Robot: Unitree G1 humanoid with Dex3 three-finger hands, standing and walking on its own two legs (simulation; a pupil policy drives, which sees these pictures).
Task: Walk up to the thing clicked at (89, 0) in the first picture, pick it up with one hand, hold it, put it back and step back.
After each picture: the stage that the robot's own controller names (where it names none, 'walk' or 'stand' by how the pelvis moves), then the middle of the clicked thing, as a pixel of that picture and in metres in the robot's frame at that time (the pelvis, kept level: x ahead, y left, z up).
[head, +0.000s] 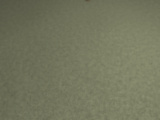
stand; out of the picture +2.32 -0.17 -0.72
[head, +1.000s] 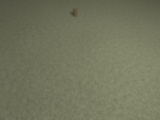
rise first; (75, 12) +2.20 -0.02 -0.72
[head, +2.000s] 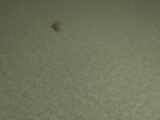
walk; (57, 26) +1.52 +0.17 -0.72
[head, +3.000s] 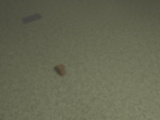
walk; (61, 70) +0.95 +0.16 -0.71
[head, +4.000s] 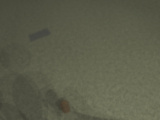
walk; (65, 106) +0.58 +0.20 -0.70
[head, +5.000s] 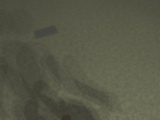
walk; out of the picture +0.40 +0.14 -0.69
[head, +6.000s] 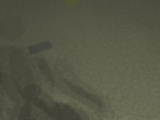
stand; out of the picture +0.34 +0.14 -0.72
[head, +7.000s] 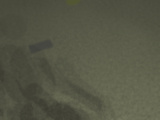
stand; out of the picture +0.35 +0.14 -0.73
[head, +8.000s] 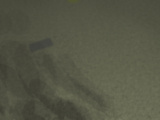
stand; out of the picture +0.34 +0.15 -0.73
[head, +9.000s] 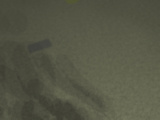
stand; out of the picture +0.33 +0.15 -0.73
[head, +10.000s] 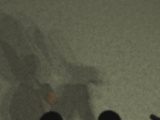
go down; (51, 98) +0.37 +0.15 -0.55
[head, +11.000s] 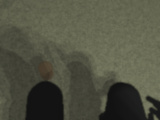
go down; (46, 71) +0.42 +0.18 -0.33
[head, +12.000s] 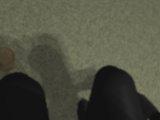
close in; (5, 60) +0.40 +0.21 -0.23
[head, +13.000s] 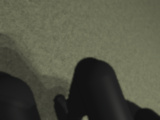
close; out of the picture +0.41 +0.23 -0.22
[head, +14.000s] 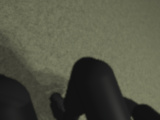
close; out of the picture +0.41 +0.24 -0.21
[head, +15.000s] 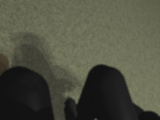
lift; out of the picture +0.34 +0.22 -0.18
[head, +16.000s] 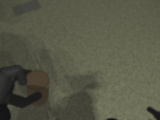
lift; (37, 89) +0.32 +0.15 +0.00
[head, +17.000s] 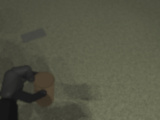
hold; (44, 89) +0.33 +0.14 +0.00
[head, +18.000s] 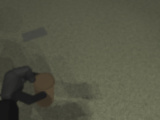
hold; (44, 90) +0.32 +0.14 +0.00
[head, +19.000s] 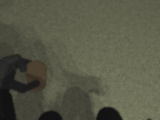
crouch; (36, 77) +0.37 +0.15 -0.06
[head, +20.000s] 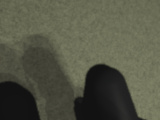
lower; out of the picture +0.43 +0.22 -0.17
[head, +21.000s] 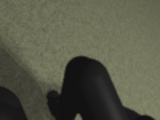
lower; out of the picture +0.43 +0.25 -0.22
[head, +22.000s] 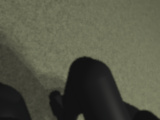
lower; out of the picture +0.43 +0.25 -0.22
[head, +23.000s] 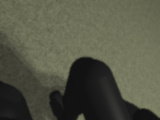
lower; out of the picture +0.42 +0.25 -0.22
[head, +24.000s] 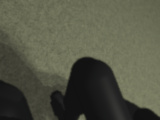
lower; out of the picture +0.42 +0.25 -0.22
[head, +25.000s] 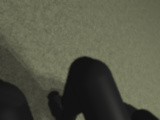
withdraw; out of the picture +0.41 +0.25 -0.23
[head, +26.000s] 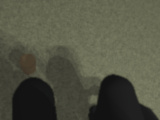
walk; (28, 64) +0.43 +0.21 -0.29
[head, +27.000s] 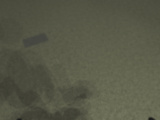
stand; out of the picture +0.35 +0.15 -0.65
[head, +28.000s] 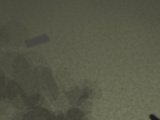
stand; out of the picture +0.38 +0.16 -0.66
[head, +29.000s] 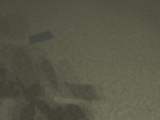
stand; out of the picture +0.37 +0.15 -0.68
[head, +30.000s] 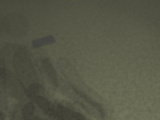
stand; out of the picture +0.38 +0.15 -0.72
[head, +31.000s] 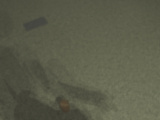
walk; (65, 106) +0.48 +0.16 -0.70
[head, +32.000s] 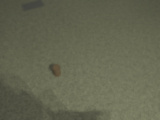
walk; (56, 70) +0.80 +0.18 -0.70
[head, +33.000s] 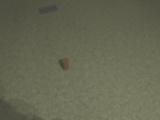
stand; (65, 64) +0.98 +0.15 -0.71
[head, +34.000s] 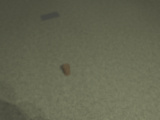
stand; (66, 69) +0.97 +0.16 -0.73
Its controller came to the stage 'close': yes
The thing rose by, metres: 0.71
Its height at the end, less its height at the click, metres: +0.00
